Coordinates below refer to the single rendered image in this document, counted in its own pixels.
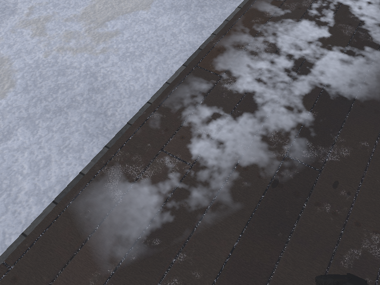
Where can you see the right robot hand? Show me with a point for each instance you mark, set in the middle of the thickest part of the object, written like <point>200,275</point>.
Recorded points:
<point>337,279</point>

